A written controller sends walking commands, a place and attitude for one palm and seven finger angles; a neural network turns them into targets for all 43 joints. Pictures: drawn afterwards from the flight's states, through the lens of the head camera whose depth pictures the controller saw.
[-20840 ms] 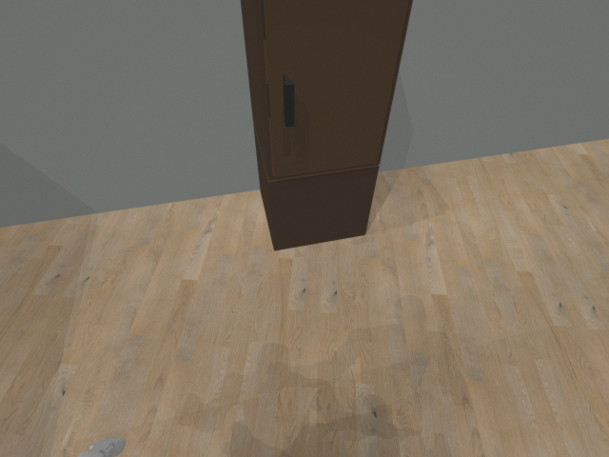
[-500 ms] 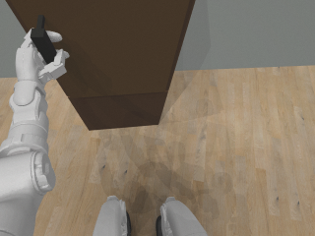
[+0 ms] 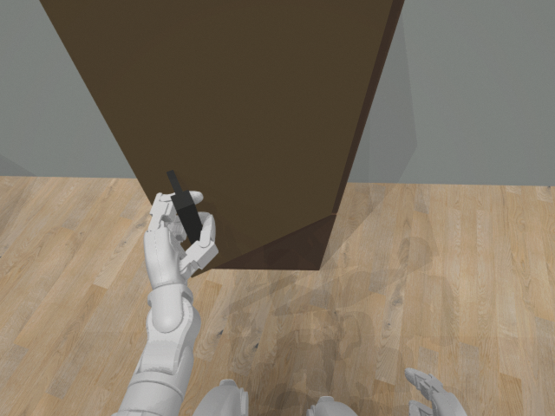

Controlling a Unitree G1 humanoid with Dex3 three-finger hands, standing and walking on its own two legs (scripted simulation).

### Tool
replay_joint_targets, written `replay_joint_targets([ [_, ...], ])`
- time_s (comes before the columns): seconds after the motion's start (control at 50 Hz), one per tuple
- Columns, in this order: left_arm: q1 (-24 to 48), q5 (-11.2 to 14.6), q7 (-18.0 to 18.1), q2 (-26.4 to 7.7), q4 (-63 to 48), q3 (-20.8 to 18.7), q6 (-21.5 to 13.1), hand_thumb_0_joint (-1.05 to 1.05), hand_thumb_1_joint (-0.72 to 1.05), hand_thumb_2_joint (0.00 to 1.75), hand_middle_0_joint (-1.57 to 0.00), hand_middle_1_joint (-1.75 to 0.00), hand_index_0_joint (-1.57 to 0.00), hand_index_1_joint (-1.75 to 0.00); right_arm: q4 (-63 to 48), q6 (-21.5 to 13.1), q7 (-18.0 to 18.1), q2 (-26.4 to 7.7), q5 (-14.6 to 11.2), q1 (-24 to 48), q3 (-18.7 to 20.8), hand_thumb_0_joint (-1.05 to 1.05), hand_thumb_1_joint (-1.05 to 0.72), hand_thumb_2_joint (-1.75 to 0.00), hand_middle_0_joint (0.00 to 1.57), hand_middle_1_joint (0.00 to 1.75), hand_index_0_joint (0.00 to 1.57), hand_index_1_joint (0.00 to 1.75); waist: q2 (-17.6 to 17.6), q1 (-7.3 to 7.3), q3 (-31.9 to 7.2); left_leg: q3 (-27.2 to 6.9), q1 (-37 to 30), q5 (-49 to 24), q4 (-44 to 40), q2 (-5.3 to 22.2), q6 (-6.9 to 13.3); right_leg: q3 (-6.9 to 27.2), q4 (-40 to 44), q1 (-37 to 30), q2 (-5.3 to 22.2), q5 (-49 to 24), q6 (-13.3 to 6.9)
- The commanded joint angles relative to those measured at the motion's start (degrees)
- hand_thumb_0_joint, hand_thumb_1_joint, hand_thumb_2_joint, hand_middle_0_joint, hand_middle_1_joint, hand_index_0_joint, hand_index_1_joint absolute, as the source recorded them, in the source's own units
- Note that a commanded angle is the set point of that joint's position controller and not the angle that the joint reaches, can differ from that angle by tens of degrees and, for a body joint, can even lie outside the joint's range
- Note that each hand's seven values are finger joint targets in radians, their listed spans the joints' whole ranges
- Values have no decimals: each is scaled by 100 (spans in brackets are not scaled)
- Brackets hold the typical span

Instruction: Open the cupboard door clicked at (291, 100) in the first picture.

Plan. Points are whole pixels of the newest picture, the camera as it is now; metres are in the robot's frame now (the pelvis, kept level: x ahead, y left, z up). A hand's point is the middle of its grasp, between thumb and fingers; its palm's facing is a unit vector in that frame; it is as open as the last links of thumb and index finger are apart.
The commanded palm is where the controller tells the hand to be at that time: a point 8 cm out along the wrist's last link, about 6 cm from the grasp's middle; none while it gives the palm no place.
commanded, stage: pull the door open along its arc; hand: left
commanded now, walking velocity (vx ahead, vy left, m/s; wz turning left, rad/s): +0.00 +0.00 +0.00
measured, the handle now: (186, 211) +0.40 +0.15 +0.03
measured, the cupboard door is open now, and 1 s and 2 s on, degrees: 28 46 47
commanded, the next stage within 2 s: open thumb and fingers to let go in 0.26 s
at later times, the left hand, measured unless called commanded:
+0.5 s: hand (264, 287) +0.29 +0.03 +0.03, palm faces +0.42 -0.91 -0.04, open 6.5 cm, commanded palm +0.23 +0.08 +0.03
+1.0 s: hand (259, 294) +0.28 +0.04 +0.03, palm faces +0.42 -0.91 -0.02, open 14.0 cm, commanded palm +0.23 +0.09 +0.03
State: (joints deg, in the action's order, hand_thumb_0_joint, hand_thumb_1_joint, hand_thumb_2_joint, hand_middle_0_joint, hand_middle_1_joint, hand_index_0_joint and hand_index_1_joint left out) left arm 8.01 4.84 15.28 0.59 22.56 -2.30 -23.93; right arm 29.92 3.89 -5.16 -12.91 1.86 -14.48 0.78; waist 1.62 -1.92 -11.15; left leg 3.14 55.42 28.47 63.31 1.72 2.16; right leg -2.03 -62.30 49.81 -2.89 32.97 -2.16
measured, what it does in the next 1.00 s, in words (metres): shifts its weight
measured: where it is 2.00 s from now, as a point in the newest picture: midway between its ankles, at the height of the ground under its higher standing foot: outside the picture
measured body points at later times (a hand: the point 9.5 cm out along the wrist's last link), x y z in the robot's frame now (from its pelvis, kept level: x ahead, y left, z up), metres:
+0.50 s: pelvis -0.01 -0.06 -0.01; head +0.06 -0.09 +0.44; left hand +0.26 +0.08 +0.03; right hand +0.18 -0.27 -0.12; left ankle +0.01 +0.09 -0.66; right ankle -0.04 -0.10 -0.66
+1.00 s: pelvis -0.02 -0.07 -0.01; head +0.05 -0.11 +0.44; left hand +0.25 +0.08 +0.03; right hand +0.15 -0.29 -0.13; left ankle +0.01 +0.10 -0.65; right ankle -0.04 -0.10 -0.66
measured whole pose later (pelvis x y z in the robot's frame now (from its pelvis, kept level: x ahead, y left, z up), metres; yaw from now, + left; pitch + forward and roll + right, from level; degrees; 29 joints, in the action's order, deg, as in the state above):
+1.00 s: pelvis -0.02 -0.07 -0.01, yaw +3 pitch +17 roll +3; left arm -4.7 -1.0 28.1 5.1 16.3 6.3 -24.8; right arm 34.4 -0.1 -1.0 -12.6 3.6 -11.5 1.6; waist 2.1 -0.1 -10.8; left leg -3.7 53.7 26.2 62.4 -1.2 -1.5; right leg -4.5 -66.4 49.7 -3.2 34.3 -7.2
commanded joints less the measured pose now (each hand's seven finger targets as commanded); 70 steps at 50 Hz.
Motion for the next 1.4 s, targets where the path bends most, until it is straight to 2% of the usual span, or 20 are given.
replay_joint_targets([
  [0.0,-567,-573,1202,-95,-1849,140,-341,0,90,90,-40,-135,-40,-135,-670,-158,-42,-524,106,-36,219,0,-90,-90,20,30,20,30,-71,353,-2000,-372,-2050,-3176,-519,-79,-188,-92,441,-1042,43,-3404,65],
  [0.08,-1319,-1053,1575,122,-2223,502,-83,0,90,90,-40,-135,-40,-135,-786,-218,83,-363,176,252,143,0,-90,-90,20,30,20,30,-427,344,-1757,-344,-1836,-2575,-565,-142,-172,-43,594,-1254,60,-3314,41],
  [0.18,-2059,-1108,1598,325,-2471,766,113,0,90,90,-40,-135,-40,-135,-859,-307,299,-196,188,509,22,0,-90,-90,20,30,20,30,-554,373,-1308,-316,-1627,-2001,-657,-231,-185,171,928,-1504,186,-3327,96],
  [0.26,-1231,-1033,1666,744,-2180,1147,183,0,90,90,-40,-135,-40,-135,-713,-476,373,-166,203,663,-35,0,-90,-90,20,30,20,30,-596,114,-875,-411,-1371,-1445,-524,-260,-193,355,1138,-1146,336,-2993,222],
  [0.32,-615,-1150,1727,946,-1974,1381,82,0,90,90,-40,-135,-40,-135,-569,-615,377,-159,254,678,-43,0,-90,-90,20,30,20,30,-476,-32,-914,-473,-1208,-1268,-355,-280,-194,555,1142,-978,460,-2942,282],
  [0.34,-30,-1218,1754,1060,-2014,1574,31,0,90,90,-40,-135,-40,-135,-498,-668,377,-172,257,626,-26,0,-90,-90,20,30,20,30,-523,-215,-919,-497,-1200,-1256,-281,-263,-168,576,1137,-851,479,-2908,293],
  [0.4,-414,-1181,1666,761,-1826,1307,-86,0,69,81,-38,-133,-38,-133,-465,-725,395,-184,275,591,30,0,-90,-90,20,30,20,30,-665,-30,-1400,-506,-898,-1257,-165,-305,-200,906,1134,-1319,647,-3351,385],
  [0.46,-318,-1058,1547,639,-2020,1246,-136,0,48,72,-37,-130,-37,-130,-466,-713,406,-202,244,502,86,0,-90,-90,20,30,20,30,-794,9,-1786,-481,-736,-1392,-134,-335,-208,1167,1116,-1895,788,-4126,485],
  [0.52,-397,-929,1394,468,-1962,1099,-140,0,27,63,-35,-128,-35,-128,-414,-678,433,-234,208,449,111,0,-90,-90,20,30,20,30,-1129,-14,-1646,-503,-449,-1287,-111,-343,-218,1398,1206,-2199,920,-4547,607],
  [0.62,-354,-775,1237,414,-1817,1009,-304,0,-8,48,-33,-124,-33,-124,-330,-669,435,-276,183,496,137,0,-90,-90,20,30,20,30,-1140,3,-1351,-574,-289,-1014,-92,-342,-201,1446,1292,-1986,922,-3893,594],
  [0.7,-393,-689,1229,370,-1849,898,-452,0,-36,36,-31,-122,-31,-122,-333,-687,422,-292,184,560,169,0,-90,-90,20,30,20,30,-933,80,-1463,-600,-249,-961,-58,-360,-200,1521,1266,-1966,929,-3688,588],
  [0.74,-539,-692,1248,255,-1769,767,-463,0,-50,30,-30,-120,-30,-120,-325,-673,424,-303,173,545,174,0,-90,-90,20,30,20,30,-1073,95,-1473,-636,-177,-977,-27,-351,-197,1605,1277,-2023,933,-3762,632],
  [0.9,-337,-697,1303,260,-1878,790,-499,0,-50,30,-25,-90,-25,-90,-316,-661,462,-306,186,579,181,0,-90,-90,20,30,20,30,-1005,19,-1416,-612,-241,-978,-17,-348,-183,1599,1272,-1927,935,-3765,631],
  [1.08,-250,-817,1388,435,-1900,995,-491,0,-50,30,-18,-45,-18,-45,-363,-682,471,-312,199,553,193,0,-90,-90,20,30,20,30,-759,39,-1593,-571,-661,-1113,-136,-340,-156,1137,1124,-1548,754,-3264,447],
  [1.14,-153,-930,1474,594,-1791,1176,-406,0,-50,30,-15,-30,-15,-30,-406,-683,482,-310,201,578,173,0,-90,-90,20,30,20,30,-831,-39,-1458,-560,-813,-1102,-172,-328,-127,913,1119,-1254,652,-2944,385],
  [1.26,-34,-1083,1766,735,-1699,1217,-264,0,-50,30,-15,-30,-15,-30,-463,-707,505,-244,232,661,117,0,-90,-90,20,30,20,30,-704,54,-1447,-510,-1035,-1056,-291,-343,-124,533,1035,-957,474,-2269,239],
  [1.28,-179,-1643,623,104,-1824,2290,-471,0,-50,30,-15,-30,-15,-30,-468,-654,460,-496,164,424,94,0,-90,-90,20,30,20,30,-909,-397,-1147,-450,-989,-1058,-159,-352,-10,603,900,-753,447,-2669,322],
  [1.3,88,-1424,-2,-282,-2099,1847,-690,0,-50,30,-15,-30,-15,-30,-572,-632,476,-433,137,428,133,0,-90,-90,20,30,20,30,-698,-225,-1406,-481,-933,-1126,-112,-349,4,653,820,-941,483,-2827,257],
  [1.34,179,-1243,-727,-545,-2395,1808,-866,0,-50,30,-15,-30,-15,-30,-680,-588,517,-474,96,415,144,0,-90,-90,20,30,20,30,-254,-120,-1793,-490,-1163,-1328,-127,-357,15,670,664,-1107,450,-2978,144],
  [1.38,-110,-819,-1354,-66,-2425,2221,-845,0,-50,30,-15,-30,-15,-30,-857,-644,510,-438,-35,439,120,0,-90,-90,20,30,20,30,-93,-177,-1604,-528,-1568,-1291,-204,-332,14,482,736,-731,364,-2553,81],
])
